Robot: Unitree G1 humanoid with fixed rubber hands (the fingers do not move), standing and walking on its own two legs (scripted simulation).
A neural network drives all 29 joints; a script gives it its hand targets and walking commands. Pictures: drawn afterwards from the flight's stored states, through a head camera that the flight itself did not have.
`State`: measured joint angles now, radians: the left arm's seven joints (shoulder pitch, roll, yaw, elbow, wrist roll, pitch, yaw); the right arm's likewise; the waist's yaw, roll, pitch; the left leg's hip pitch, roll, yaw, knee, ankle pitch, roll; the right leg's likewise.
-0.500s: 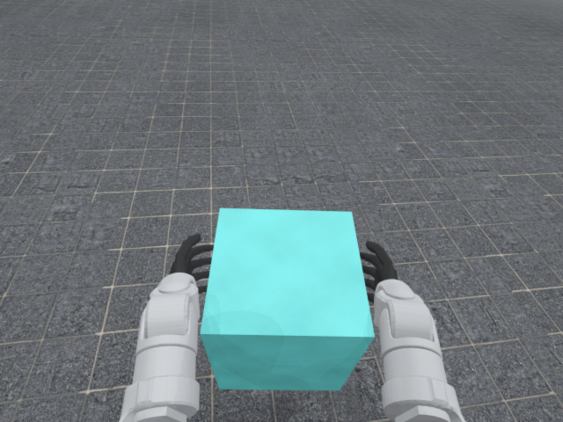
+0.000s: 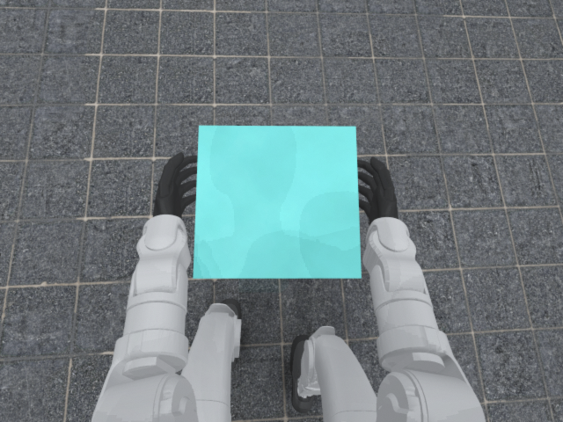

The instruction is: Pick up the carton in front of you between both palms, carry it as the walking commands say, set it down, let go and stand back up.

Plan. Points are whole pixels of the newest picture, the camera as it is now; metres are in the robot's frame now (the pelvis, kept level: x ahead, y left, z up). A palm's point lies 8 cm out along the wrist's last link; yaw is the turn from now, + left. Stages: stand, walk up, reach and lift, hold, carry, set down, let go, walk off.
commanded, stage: set down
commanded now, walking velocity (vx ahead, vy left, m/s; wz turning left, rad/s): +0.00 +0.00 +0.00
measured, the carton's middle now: (276, 212) +0.40 +0.03 -0.15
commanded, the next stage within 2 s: none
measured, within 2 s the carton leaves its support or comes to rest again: neither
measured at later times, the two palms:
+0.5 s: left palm (186, 202) +0.42 +0.19 -0.21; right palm (349, 202) +0.45 -0.10 -0.21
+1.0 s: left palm (192, 213) +0.43 +0.21 -0.37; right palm (322, 201) +0.49 -0.08 -0.37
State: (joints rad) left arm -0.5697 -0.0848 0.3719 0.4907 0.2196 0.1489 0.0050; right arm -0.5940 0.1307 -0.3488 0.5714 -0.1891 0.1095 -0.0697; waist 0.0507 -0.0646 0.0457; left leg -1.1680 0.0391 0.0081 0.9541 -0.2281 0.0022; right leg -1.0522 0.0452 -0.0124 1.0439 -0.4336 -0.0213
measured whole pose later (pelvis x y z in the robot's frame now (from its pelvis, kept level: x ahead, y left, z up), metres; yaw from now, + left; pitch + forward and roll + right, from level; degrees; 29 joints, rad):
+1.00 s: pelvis -0.05 +0.01 -0.24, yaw -4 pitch +48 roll -2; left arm -1.09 0.01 0.54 0.59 0.19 0.29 0.06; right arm -1.25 -0.11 -0.30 0.86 -0.14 0.25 -0.09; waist 0.12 -0.08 0.00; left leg -2.26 0.03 -0.02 1.80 -0.37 -0.01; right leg -2.14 0.09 -0.01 1.93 -0.62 0.00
